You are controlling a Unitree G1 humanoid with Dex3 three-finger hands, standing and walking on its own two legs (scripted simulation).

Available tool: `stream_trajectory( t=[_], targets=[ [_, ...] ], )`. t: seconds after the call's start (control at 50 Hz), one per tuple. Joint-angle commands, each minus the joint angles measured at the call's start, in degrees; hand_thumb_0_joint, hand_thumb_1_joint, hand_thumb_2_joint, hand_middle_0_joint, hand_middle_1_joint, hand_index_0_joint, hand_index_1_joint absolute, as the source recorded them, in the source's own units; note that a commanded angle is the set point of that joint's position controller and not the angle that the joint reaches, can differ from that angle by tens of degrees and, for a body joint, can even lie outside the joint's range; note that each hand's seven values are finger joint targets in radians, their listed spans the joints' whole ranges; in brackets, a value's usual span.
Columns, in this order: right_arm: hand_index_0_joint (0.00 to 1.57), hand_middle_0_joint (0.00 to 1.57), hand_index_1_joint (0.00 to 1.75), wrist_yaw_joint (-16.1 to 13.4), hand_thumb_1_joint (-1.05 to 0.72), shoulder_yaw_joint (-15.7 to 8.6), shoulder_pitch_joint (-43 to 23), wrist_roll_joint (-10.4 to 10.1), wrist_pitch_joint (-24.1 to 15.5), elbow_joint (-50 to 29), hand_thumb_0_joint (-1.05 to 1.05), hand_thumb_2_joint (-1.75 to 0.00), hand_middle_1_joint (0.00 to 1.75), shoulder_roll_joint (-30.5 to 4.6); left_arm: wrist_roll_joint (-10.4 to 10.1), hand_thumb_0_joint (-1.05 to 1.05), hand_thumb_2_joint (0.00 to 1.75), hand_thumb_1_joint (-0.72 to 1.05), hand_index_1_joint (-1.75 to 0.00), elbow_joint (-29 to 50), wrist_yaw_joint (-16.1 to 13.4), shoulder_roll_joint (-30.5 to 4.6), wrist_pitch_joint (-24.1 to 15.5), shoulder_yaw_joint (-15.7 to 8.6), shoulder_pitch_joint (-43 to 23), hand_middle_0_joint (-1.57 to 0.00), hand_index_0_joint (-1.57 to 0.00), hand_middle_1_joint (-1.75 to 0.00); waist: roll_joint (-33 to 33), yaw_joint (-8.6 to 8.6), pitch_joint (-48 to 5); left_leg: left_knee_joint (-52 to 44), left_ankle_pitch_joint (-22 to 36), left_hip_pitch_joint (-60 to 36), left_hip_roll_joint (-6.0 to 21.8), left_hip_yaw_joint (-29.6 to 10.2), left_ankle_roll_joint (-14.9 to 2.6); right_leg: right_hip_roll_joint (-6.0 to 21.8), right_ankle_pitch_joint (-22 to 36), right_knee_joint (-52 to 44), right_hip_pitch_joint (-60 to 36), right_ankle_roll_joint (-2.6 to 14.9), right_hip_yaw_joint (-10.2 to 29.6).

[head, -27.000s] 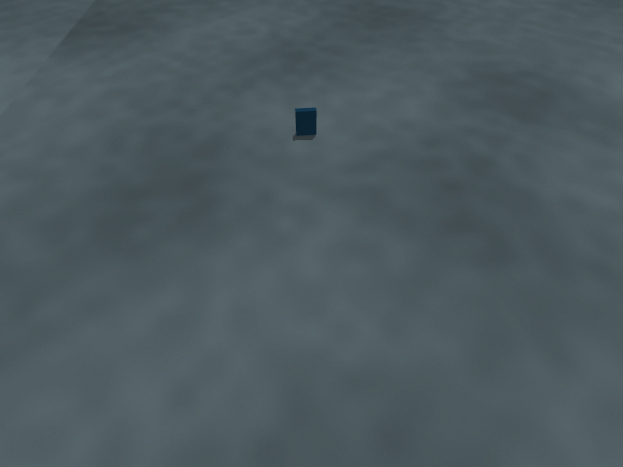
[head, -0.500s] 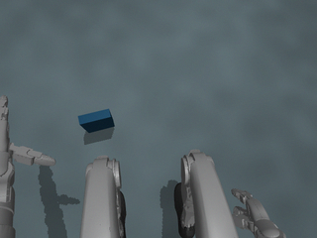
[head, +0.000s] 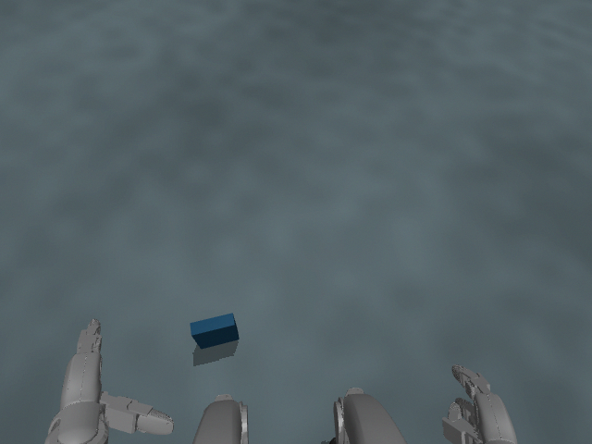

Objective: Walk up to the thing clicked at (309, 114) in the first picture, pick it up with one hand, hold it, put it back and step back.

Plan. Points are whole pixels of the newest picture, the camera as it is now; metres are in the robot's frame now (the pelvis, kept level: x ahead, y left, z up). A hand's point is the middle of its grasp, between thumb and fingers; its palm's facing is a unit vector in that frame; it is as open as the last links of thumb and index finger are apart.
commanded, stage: home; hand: left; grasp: from the side
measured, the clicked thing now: (216, 331) +0.44 +0.18 -0.58
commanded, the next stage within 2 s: stand in 1.94 s
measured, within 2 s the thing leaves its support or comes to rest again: neither
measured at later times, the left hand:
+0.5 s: hand (117, 422) +0.18 +0.20 +0.01, palm faces +0.14 -0.95 -0.29, open 17.6 cm
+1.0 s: hand (126, 429) +0.17 +0.18 +0.01, palm faces +0.13 -0.95 -0.29, open 17.4 cm
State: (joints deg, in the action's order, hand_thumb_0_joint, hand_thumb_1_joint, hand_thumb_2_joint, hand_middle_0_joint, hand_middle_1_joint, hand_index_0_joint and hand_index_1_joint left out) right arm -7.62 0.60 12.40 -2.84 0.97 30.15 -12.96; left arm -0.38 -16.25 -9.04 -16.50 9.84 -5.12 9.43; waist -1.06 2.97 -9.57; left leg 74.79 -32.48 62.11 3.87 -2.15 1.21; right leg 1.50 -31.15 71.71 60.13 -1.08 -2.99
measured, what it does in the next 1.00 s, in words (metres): rises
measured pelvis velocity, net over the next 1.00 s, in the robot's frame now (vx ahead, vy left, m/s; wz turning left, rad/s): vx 0.01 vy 0.00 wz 0.02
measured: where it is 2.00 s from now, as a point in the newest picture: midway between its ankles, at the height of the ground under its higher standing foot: outside the picture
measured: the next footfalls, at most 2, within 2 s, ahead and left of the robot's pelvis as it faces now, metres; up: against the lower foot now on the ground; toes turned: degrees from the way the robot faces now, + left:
none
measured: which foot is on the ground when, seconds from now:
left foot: down 0.00-1.00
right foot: down 0.00-1.00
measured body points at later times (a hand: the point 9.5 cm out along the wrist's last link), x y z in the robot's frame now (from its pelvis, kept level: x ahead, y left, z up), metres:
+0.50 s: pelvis +0.02 +0.01 +0.06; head +0.04 +0.01 +0.51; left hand +0.17 +0.24 +0.03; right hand +0.20 -0.23 +0.00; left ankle +0.03 +0.13 -0.62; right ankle +0.03 -0.14 -0.62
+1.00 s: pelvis +0.01 +0.00 +0.07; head +0.02 +0.00 +0.52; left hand +0.16 +0.23 +0.03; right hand +0.17 -0.24 -0.01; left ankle +0.03 +0.13 -0.62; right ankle +0.03 -0.14 -0.62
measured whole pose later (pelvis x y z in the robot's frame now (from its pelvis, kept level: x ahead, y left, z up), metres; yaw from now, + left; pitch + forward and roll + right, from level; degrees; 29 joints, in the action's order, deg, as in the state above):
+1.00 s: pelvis +0.01 +0.00 +0.07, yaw +1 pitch +7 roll -2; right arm -10.6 1.5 16.6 -0.8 -7.1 29.5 -12.0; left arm -0.6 -0.4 -8.2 -11.7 15.5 0.4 26.7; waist -2.3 1.6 -6.3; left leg 54.8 -25.7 36.0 3.5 -1.3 1.3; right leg 1.5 -24.4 51.7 33.9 -1.1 -3.2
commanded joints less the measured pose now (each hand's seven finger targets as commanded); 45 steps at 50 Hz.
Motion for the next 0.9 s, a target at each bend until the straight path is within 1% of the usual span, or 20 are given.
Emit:
stream_trajectory(
  t=[0.0,0.02,0.04,0.1,0.18,0.2,0.24,0.26,0.3,0.36,0.38,0.42,0.44,0.48,0.52,0.66,0.72,0.82,0.86,0.88],
  targets=[
    [0.2,0.2,0.3,-1.87,-0.9,-2.39,1.2,0.37,-3.33,-8.24,0.0,-0.9,0.3,-6.5,-0.01,0.0,0.05,-0.57,-0.05,15.46,-1.65,-7.13,-0.24,-1.64,2.81,-0.05,-0.05,-0.05,-4.3,-0.99,-13.45,-17.49,15.99,-20.63,-2.45,1.3,-1.43,-1.61,15.07,-16.68,-18.6,1.63,0.3],
    [0.2,0.2,0.3,-2.19,-0.9,-2.36,1.4,0.49,-3.57,-8.51,0.0,-0.9,0.3,-6.19,-0.06,0.0,0.04,-0.57,-0.05,15.33,-1.75,-5.62,0.49,-0.72,6.19,-0.05,-0.05,-0.05,-3.38,-0.88,-12.6,-18.66,16.3,-21.38,-2.52,1.27,-1.49,-1.69,15.52,-18.03,-20.28,1.56,0.19],
    [0.2,0.2,0.3,-2.49,-0.9,-2.23,1.36,0.56,-3.8,-8.86,0.0,-0.9,0.3,-5.91,-0.17,0.0,0.04,-0.57,-0.05,18.24,-1.9,-5.06,0.86,0.31,6.36,-0.05,-0.05,-0.05,-3.12,-0.59,-11.43,-19.9,15.99,-22.18,-2.5,1.25,-1.51,-1.81,15.42,-19.04,-21.03,1.52,-0.13],
    [0.2,0.2,0.3,-3.1,-0.9,-2.14,1.11,0.73,-4.75,-10.04,0.0,-0.9,0.3,-5.76,-0.32,0.0,0.04,-0.58,-0.05,24.05,-2.07,-4.53,2.0,1.03,9.9,-0.05,-0.05,-0.05,-4.18,-1.41,-9.7,-23.44,16.4,-25.95,-2.26,1.03,-1.15,-2.26,15.25,-21.1,-23.12,1.64,-0.88],
    [0.2,0.2,0.3,-3.52,-0.9,-2.05,1.41,1.18,-6.15,-10.49,0.0,-0.9,0.3,-5.42,-0.26,0.0,0.03,-0.6,-0.05,24.38,-1.72,-1.78,3.46,3.02,16.91,-0.04,-0.04,-0.05,-0.48,-0.88,-5.28,-25.23,19.87,-27.0,-2.09,0.46,-1.31,-2.72,17.94,-23.19,-25.37,1.49,-1.96],
    [0.2,0.2,0.3,-3.44,-0.9,-1.93,1.13,1.19,-6.28,-11.01,0.0,-0.9,0.3,-5.31,-0.3,0.0,0.03,-0.6,-0.05,26.14,-1.58,-1.71,3.5,3.19,16.52,-0.04,-0.04,-0.05,-1.06,-1.06,-3.25,-26.22,17.91,-26.81,-2.2,0.48,-1.31,-2.61,16.12,-24.07,-24.98,1.45,-1.91],
    [0.2,0.2,0.3,-3.54,-0.9,-2.13,0.3,1.32,-6.99,-12.31,0.0,-0.9,0.3,-5.55,-0.12,0.0,0.03,-0.59,-0.05,30.49,-1.34,-2.18,3.23,2.73,15.89,-0.05,-0.04,-0.05,-2.29,-1.44,-3.96,-28.06,17.49,-28.7,-1.8,-0.02,-0.92,-2.8,15.51,-24.42,-26.18,1.5,-2.23],
    [0.2,0.2,0.3,-3.54,-0.9,-2.16,0.88,1.48,-7.16,-11.42,0.0,-0.9,0.3,-5.63,-0.01,0.0,0.02,-0.6,-0.05,28.05,-1.05,-1.43,3.5,3.19,17.74,-0.04,-0.04,-0.05,-1.81,-1.15,-2.24,-28.37,16.85,-28.39,-1.89,0.09,-0.94,-2.84,14.9,-25.02,-26.0,1.41,-2.29],
    [0.2,0.2,0.3,-3.41,-0.9,-2.2,0.11,1.53,-8.06,-12.41,0.0,-0.9,0.3,-5.73,-0.1,0.0,0.03,-0.59,-0.05,28.71,-0.76,-0.86,3.56,3.43,17.26,-0.05,-0.04,-0.05,-0.05,-0.82,0.47,-29.16,15.21,-27.84,-1.98,0.12,-1.08,-2.9,13.7,-25.88,-25.86,1.23,-2.43],
    [0.2,0.2,0.3,-3.44,-0.9,-2.19,0.57,1.93,-8.71,-11.85,0.0,-0.9,0.3,-5.46,0.26,0.0,0.03,-0.6,-0.05,28.37,-0.31,-1.07,3.09,2.82,16.59,-0.04,-0.04,-0.05,-0.92,-0.84,-0.13,-28.83,15.53,-28.29,-2.48,1.17,-1.13,-2.72,13.71,-26.65,-26.84,1.3,-1.99],
    [0.2,0.2,0.3,-3.49,-0.9,-2.33,0.77,2.08,-9.01,-12.04,0.0,-0.9,0.3,-5.65,0.31,0.0,0.05,-0.56,-0.05,28.4,-0.09,-0.55,3.05,3.3,15.72,-0.05,-0.05,-0.05,0.19,-0.2,-0.56,-28.44,15.86,-28.61,-2.6,1.41,-1.29,-2.66,14.16,-26.99,-27.14,1.19,-1.76],
    [0.2,0.2,0.3,-3.33,-0.9,-2.12,0.63,2.11,-9.62,-11.8,0.0,-0.9,0.3,-5.43,0.26,0.0,0.05,-0.56,-0.05,29.19,0.01,-0.72,3.03,3.05,15.28,-0.05,-0.05,-0.05,-0.82,-0.56,-0.83,-28.53,15.75,-29.38,-2.92,1.83,-1.24,-2.47,14.2,-27.33,-27.74,1.15,-1.45],
    [0.2,0.2,0.3,-3.55,-0.9,-2.21,0.72,2.17,-9.8,-11.76,0.0,-0.9,0.3,-5.51,0.37,0.0,0.05,-0.55,-0.05,29.47,-0.08,-1.57,2.97,1.86,15.12,-0.05,-0.05,-0.05,-1.27,-0.88,-2.88,-28.37,16.83,-30.14,-2.98,1.78,-1.2,-2.4,15.14,-27.19,-28.72,1.19,-1.28],
    [0.2,0.2,0.3,-3.5,-0.9,-2.19,0.58,2.31,-10.13,-11.53,0.0,-0.9,0.3,-5.54,0.46,0.0,0.04,-0.58,-0.05,29.1,-0.06,-1.0,3.06,2.5,15.98,-0.05,-0.05,-0.05,-2.31,-1.15,-3.64,-28.73,18.21,-31.21,-2.94,1.57,-0.91,-2.54,16.25,-26.79,-29.51,1.34,-1.47],
    [0.2,0.2,0.3,-3.45,-0.9,-2.07,0.48,2.36,-10.31,-11.2,0.0,-0.9,0.3,-5.57,0.39,0.0,0.04,-0.57,-0.05,28.7,-0.03,-0.5,3.17,3.19,14.71,-0.05,-0.05,-0.05,-2.38,-0.91,-2.28,-29.16,18.1,-31.03,-2.83,1.23,-0.86,-2.59,16.16,-27.03,-29.18,1.4,-1.76],
    [0.2,0.2,0.3,-3.43,-0.9,-1.67,-0.69,2.32,-10.68,-11.26,0.0,-0.9,0.3,-5.34,0.21,0.0,0.06,-0.55,-0.06,27.58,0.08,-1.03,3.17,2.3,16.24,-0.05,-0.05,-0.06,-1.19,-1.89,-0.77,-29.47,15.09,-29.49,-3.39,1.99,-1.21,-2.18,13.69,-29.02,-29.57,1.16,-1.21],
    [0.2,0.2,0.3,-3.5,-0.9,-1.85,-0.73,2.35,-10.87,-11.14,0.0,-0.9,0.3,-5.45,0.22,0.0,0.06,-0.54,-0.06,27.14,0.26,-0.74,3.0,2.61,15.61,-0.05,-0.05,-0.06,-0.64,-1.41,-0.63,-29.66,13.92,-29.53,-3.39,2.04,-1.36,-2.24,12.84,-29.47,-29.21,1.03,-1.18],
    [0.2,0.2,0.3,-3.54,-0.9,-2.04,-0.49,2.29,-11.19,-11.0,0.0,-0.9,0.3,-5.6,0.26,0.0,0.06,-0.55,-0.06,26.43,0.5,-0.71,2.86,2.67,15.73,-0.05,-0.05,-0.06,0.75,-1.4,-0.95,-29.38,15.04,-29.77,-3.26,2.13,-1.51,-2.26,13.87,-29.24,-29.36,0.97,-1.1],
    [0.2,0.2,0.3,-3.58,-0.9,-1.89,-0.19,2.46,-11.25,-10.52,0.0,-0.9,0.3,-5.43,0.27,0.0,0.06,-0.54,-0.06,26.89,0.33,-1.72,2.54,1.46,15.24,-0.05,-0.05,-0.06,-0.37,-1.73,-1.77,-29.35,14.78,-29.82,-3.34,2.14,-1.51,-2.12,13.63,-29.26,-30.09,1.05,-0.95],
    [0.2,0.2,0.3,-3.57,-0.9,-1.97,-0.57,2.42,-11.31,-10.58,0.0,-0.9,0.3,-5.47,0.37,0.0,0.05,-0.56,-0.05,26.45,0.4,-0.98,2.64,2.27,16.06,-0.05,-0.05,-0.05,-0.35,-1.84,-2.13,-29.32,15.64,-30.38,-3.3,2.29,-1.43,-2.15,14.39,-29.19,-30.11,1.08,-0.87]
  ],
)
